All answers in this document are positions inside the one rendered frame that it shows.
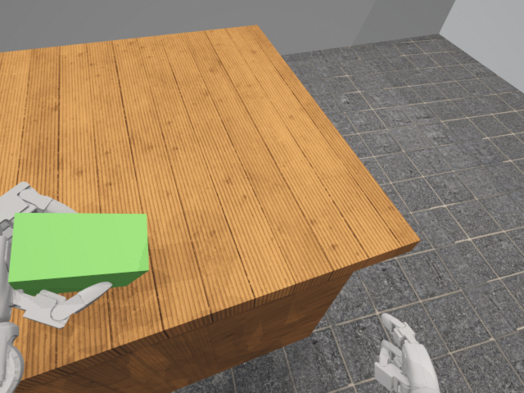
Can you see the right robot hand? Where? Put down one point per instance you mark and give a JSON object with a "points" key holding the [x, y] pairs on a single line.
{"points": [[411, 368]]}

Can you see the sponge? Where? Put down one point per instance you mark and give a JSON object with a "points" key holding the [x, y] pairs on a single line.
{"points": [[66, 252]]}

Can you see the left robot hand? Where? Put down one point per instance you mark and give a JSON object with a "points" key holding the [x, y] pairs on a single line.
{"points": [[46, 307]]}

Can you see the table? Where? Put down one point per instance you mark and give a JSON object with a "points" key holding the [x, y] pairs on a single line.
{"points": [[258, 211]]}

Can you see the left robot forearm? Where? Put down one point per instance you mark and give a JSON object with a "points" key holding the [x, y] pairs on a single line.
{"points": [[11, 360]]}

